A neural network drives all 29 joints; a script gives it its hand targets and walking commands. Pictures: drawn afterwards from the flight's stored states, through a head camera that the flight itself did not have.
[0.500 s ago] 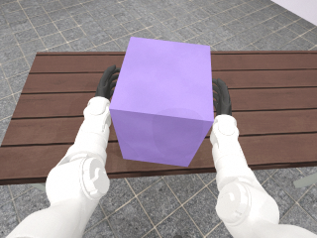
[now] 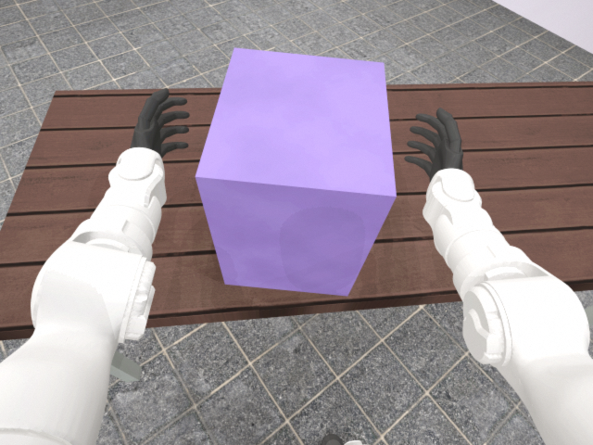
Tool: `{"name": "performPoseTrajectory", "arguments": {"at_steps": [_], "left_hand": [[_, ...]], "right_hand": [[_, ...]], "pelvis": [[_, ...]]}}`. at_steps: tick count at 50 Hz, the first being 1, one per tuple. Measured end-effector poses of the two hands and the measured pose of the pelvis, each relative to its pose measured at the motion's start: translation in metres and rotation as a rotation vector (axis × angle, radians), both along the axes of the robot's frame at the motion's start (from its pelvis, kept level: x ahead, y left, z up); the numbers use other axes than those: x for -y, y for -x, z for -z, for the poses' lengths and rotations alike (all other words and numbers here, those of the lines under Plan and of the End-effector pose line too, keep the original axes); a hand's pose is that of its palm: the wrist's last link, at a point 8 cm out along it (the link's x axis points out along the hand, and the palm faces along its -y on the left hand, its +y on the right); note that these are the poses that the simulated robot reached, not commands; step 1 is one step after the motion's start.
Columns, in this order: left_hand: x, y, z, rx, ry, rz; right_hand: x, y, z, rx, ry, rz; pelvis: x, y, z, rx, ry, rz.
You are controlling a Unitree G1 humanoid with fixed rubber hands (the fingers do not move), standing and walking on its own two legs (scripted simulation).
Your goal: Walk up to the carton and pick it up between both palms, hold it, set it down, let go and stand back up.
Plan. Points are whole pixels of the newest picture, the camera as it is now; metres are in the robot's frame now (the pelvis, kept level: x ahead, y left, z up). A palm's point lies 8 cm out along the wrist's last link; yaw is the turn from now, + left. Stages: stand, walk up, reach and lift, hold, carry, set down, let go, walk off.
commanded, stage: set down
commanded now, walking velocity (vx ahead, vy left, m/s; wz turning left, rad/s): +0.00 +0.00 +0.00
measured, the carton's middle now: (296, 184) +0.48 -0.04 +0.02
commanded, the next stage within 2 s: none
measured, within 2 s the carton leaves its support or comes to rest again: neither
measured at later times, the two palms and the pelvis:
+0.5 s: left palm (128, 94) +0.49 +0.15 +0.19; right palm (463, 128) +0.43 -0.23 +0.17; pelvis -0.01 -0.01 +0.01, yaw +2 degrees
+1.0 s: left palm (111, 71) +0.50 +0.16 +0.22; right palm (479, 102) +0.43 -0.23 +0.21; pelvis +0.00 +0.00 +0.02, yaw +1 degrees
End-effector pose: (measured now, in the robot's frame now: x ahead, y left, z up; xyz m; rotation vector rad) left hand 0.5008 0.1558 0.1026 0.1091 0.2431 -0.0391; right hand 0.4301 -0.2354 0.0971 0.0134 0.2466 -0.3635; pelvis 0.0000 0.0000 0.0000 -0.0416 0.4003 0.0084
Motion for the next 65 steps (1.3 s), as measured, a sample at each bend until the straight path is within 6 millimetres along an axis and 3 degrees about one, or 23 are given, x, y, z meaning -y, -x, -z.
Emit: {"name": "performPoseTrajectory", "arguments": {"at_steps": [7, 15, 22, 35, 44, 52, 65], "left_hand": [[-0.005, 0.005, -0.040, 0.026, -0.006, -0.008], [0.002, 0.009, -0.077, 0.036, 0.002, -0.018], [0.004, 0.008, -0.088, 0.032, 0.007, -0.024], [-0.002, 0.001, -0.105, 0.030, 0.032, -0.017], [-0.006, 0.000, -0.121, 0.021, 0.020, 0.000], [-0.005, 0.003, -0.113, 0.020, -0.006, 0.022], [-0.011, 0.023, -0.078, 0.011, 0.012, 0.025]], "right_hand": [[0.009, 0.002, -0.036, 0.009, -0.007, -0.017], [-0.002, 0.005, -0.059, -0.007, -0.014, -0.038], [-0.012, 0.003, -0.072, 0.005, -0.026, -0.039], [-0.003, 0.002, -0.098, 0.019, -0.027, -0.007], [-0.006, -0.003, -0.121, 0.038, -0.033, -0.018], [-0.006, 0.002, -0.107, 0.021, -0.037, -0.018], [-0.003, 0.023, -0.066, 0.032, -0.053, -0.016]], "pelvis": [[0.005, 0.008, -0.001, 0.025, -0.010, -0.011], [0.010, 0.012, -0.003, 0.066, -0.020, -0.023], [0.011, 0.014, -0.006, 0.087, -0.019, -0.023], [0.006, 0.010, -0.012, 0.126, -0.019, -0.006], [0.003, 0.002, -0.017, 0.169, -0.018, -0.006], [0.002, -0.005, -0.020, 0.225, -0.019, -0.002], [0.005, -0.009, -0.023, 0.289, -0.018, 0.016]]}}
